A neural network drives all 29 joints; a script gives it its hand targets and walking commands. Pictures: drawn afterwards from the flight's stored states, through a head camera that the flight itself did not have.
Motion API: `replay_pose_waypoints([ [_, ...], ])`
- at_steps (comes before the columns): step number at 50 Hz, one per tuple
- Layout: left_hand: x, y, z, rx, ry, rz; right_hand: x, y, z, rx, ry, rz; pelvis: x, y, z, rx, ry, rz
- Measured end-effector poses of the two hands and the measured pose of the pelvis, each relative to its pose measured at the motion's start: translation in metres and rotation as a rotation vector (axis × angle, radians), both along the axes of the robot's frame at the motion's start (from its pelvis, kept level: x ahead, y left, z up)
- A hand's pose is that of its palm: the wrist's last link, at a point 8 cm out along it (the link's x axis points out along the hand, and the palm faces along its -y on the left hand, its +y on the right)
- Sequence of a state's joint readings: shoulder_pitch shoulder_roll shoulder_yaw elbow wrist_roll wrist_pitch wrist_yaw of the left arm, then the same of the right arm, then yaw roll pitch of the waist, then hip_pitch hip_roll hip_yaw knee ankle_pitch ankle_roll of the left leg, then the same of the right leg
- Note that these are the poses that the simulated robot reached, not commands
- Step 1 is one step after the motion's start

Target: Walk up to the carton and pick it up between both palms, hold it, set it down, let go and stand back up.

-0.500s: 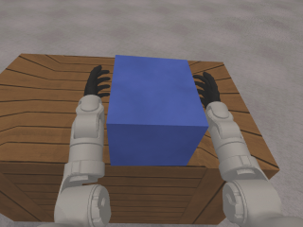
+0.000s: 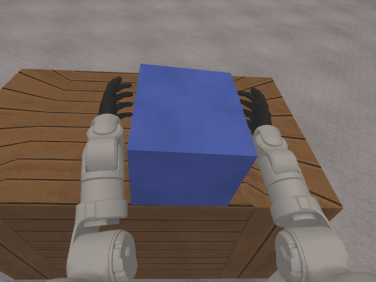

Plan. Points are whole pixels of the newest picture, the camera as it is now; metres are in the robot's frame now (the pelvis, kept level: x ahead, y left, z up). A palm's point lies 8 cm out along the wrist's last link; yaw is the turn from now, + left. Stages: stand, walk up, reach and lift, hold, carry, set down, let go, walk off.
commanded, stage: reach and lift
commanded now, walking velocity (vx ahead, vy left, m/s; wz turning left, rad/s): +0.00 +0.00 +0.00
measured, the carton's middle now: (183, 135) +0.40 -0.01 +0.11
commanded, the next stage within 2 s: hold in 0.68 s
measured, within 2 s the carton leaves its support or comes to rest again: neither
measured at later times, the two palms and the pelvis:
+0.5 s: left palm (108, 113) +0.38 +0.14 +0.19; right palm (261, 117) +0.37 -0.17 +0.18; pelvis +0.00 -0.01 +0.00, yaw +0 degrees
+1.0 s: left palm (101, 107) +0.37 +0.15 +0.21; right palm (261, 111) +0.37 -0.16 +0.19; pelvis +0.00 -0.01 +0.00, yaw +0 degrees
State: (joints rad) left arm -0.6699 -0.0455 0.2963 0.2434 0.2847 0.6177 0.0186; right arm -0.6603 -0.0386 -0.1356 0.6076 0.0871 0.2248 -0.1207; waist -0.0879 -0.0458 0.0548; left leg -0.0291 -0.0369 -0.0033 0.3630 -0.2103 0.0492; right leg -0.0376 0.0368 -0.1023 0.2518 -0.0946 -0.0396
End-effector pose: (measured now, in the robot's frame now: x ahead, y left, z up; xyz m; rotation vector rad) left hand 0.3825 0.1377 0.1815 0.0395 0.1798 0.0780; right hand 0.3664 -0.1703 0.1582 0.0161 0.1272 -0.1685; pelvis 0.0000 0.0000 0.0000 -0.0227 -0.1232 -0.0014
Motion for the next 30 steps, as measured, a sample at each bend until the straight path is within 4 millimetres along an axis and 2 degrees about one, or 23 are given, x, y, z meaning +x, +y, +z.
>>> replay_pose_waypoints([
  [21, 0.002, 0.002, 0.009, -0.002, -0.004, 0.002, 0.006, 0.001, 0.015, 0.002, -0.009, 0.007, 0.003, -0.005, 0.000, 0.002, -0.005, 0.001],
  [30, -0.004, 0.002, 0.009, -0.013, -0.014, 0.000, 0.001, 0.001, 0.020, -0.007, -0.022, 0.005, 0.004, -0.006, 0.000, 0.000, -0.019, 0.005],
])
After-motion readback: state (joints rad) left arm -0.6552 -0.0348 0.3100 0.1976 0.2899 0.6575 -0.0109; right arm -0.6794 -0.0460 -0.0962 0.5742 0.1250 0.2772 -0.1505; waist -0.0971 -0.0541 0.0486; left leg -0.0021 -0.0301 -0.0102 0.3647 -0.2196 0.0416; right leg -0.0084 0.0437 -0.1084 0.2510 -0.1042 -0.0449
